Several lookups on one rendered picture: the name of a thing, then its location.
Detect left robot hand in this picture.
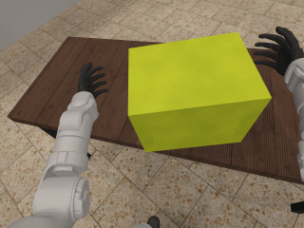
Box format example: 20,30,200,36
77,62,108,99

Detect robot left foot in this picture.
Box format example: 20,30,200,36
147,216,160,228

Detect robot left upper arm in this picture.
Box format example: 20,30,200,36
7,176,90,228

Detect robot right forearm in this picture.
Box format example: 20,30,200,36
283,58,304,141

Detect right robot hand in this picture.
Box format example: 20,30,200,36
254,27,303,76

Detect carton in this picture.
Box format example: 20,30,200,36
127,32,272,152

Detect robot left forearm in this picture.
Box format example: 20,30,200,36
32,91,99,214

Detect table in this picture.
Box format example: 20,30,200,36
7,36,304,214

